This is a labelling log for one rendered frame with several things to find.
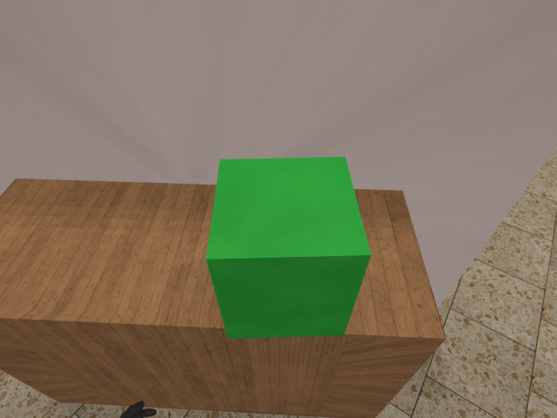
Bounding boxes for robot left hand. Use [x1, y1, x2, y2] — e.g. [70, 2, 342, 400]
[120, 401, 157, 418]

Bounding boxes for pedestal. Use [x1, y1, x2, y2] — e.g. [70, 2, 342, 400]
[0, 179, 446, 418]

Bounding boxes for carton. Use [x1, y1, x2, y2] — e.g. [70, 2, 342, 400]
[206, 157, 372, 339]

